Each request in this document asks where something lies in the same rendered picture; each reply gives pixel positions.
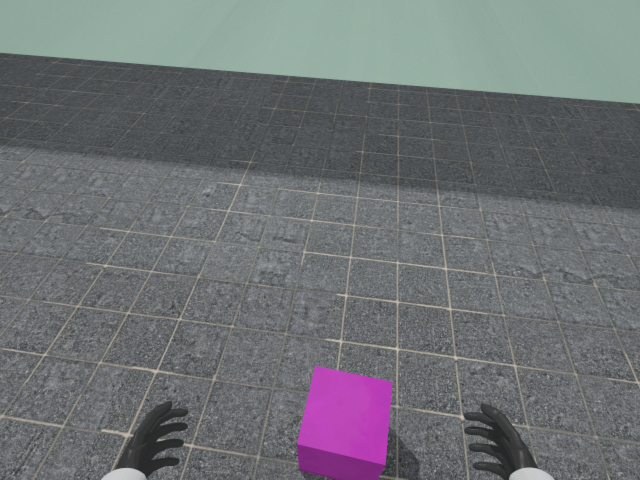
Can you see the robot left hand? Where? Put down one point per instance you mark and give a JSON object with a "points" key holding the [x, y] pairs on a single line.
{"points": [[142, 447]]}

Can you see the robot right hand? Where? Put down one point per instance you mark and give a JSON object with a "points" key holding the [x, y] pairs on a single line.
{"points": [[511, 451]]}

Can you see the carton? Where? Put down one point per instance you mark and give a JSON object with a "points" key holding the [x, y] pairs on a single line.
{"points": [[344, 431]]}

